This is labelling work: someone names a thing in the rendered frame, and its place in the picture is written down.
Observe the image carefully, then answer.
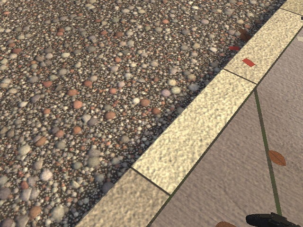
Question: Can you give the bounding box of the robot right hand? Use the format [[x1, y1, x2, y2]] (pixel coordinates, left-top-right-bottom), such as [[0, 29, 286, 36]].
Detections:
[[245, 212, 301, 227]]

